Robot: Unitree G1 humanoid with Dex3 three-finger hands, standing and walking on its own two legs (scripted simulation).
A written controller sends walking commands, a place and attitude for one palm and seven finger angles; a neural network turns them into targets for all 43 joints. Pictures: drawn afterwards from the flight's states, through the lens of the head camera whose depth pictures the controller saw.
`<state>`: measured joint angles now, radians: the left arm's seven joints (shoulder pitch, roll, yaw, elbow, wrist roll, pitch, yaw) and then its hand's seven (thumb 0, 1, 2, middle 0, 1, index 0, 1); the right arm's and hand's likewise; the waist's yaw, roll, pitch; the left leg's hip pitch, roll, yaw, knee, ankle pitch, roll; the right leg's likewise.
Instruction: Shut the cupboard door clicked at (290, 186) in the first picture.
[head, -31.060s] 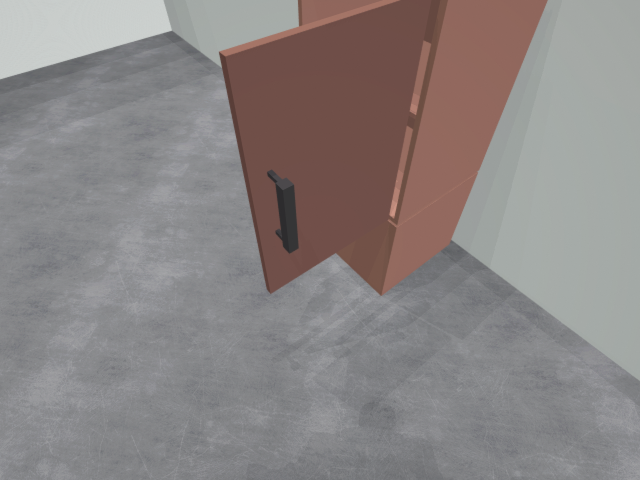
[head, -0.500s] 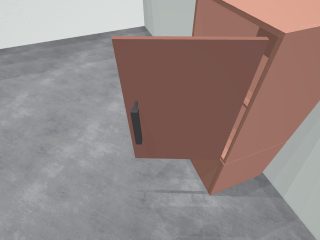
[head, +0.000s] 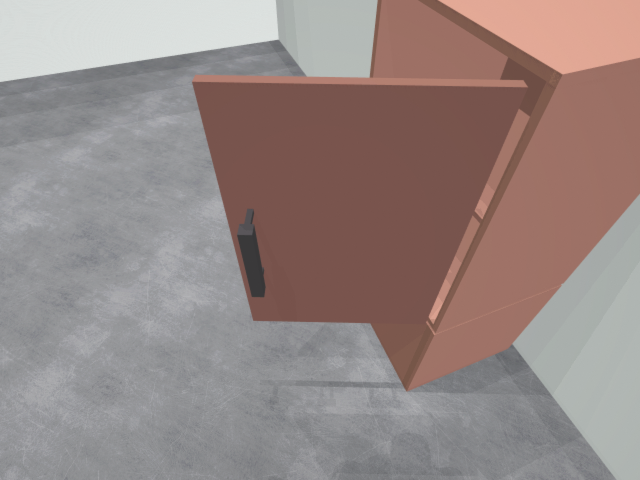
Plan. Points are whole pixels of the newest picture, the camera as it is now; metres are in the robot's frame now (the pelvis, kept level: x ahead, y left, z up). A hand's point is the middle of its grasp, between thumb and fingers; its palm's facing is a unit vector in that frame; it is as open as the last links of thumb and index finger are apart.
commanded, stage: raise the hand and make a fist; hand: left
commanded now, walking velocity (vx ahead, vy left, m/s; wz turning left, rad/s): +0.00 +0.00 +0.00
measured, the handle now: (254, 254) +0.48 +0.14 -0.06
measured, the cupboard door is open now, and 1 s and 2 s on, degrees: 67 67 67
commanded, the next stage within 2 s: bring the fist close to the handle in 2.00 s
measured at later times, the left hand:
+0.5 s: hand out of the picture +0.11 +0.18 -0.10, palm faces +0.05 -1.00 +0.00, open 6.2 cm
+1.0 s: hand (149, 471) +0.15 +0.22 -0.06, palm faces +0.08 -1.00 -0.04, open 3.9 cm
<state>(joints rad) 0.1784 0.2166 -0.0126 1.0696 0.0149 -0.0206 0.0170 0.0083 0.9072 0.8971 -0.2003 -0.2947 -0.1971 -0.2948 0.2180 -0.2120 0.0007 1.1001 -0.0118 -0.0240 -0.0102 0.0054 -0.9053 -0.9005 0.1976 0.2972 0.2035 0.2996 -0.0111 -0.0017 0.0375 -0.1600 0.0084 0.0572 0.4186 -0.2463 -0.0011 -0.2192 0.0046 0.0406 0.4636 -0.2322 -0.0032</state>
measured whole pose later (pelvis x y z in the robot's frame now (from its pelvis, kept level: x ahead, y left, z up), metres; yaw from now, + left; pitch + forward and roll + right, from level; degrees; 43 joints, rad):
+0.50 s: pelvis -0.04 -0.02 -0.11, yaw +5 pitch +14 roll +0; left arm 0.45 0.20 0.16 0.22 -0.28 -0.64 -0.43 0.01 0.90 0.90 -0.42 -0.53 -0.41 -0.53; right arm 0.13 -0.27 -0.06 0.52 0.00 -0.33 -0.01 0.01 -0.90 -0.90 0.20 0.30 0.20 0.30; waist 0.05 -0.06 -0.13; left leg -0.96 0.00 -0.03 1.26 -0.56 -0.03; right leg -0.96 -0.01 -0.05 1.26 -0.55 -0.03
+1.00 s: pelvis -0.05 +0.01 -0.12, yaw +4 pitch +16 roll -3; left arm 0.46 0.23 0.16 -0.10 -0.29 -0.44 -0.26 0.02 0.90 0.90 -0.86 -1.02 -0.86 -1.02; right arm 0.29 -0.24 -0.01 0.53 0.02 -0.22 -0.05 0.02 -0.90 -0.90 0.20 0.30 0.21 0.30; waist 0.01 0.02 -0.16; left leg -1.04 0.00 -0.04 1.32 -0.57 0.02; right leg -1.02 -0.02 -0.05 1.26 -0.53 0.01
